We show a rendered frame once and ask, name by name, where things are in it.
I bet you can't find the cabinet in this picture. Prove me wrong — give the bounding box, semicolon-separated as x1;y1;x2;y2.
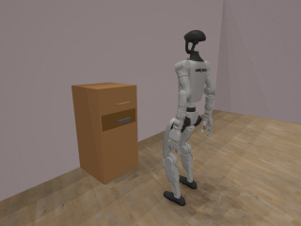
71;82;138;185

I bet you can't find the right robot hand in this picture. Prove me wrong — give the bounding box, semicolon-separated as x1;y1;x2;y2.
201;117;214;136

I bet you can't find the humanoid robot torso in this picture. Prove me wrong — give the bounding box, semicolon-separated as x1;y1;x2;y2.
178;57;207;127

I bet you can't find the robot left upper arm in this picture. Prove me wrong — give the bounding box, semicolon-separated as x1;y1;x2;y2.
174;60;192;100

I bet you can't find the robot left forearm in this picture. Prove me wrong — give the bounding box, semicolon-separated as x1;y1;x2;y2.
173;90;189;130

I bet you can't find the robot right upper arm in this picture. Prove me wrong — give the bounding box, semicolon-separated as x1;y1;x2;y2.
203;60;215;95

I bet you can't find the left robot hand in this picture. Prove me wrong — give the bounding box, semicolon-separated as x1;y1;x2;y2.
167;127;182;153

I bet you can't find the right robot shin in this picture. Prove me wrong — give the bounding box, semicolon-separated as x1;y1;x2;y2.
179;144;193;183

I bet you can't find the handle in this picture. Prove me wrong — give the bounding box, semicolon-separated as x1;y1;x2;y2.
115;117;131;124
117;102;131;107

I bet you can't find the robot right forearm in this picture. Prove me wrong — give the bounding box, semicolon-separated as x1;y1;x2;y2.
204;92;215;118

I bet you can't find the drawer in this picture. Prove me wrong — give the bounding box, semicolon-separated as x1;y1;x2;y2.
102;108;135;132

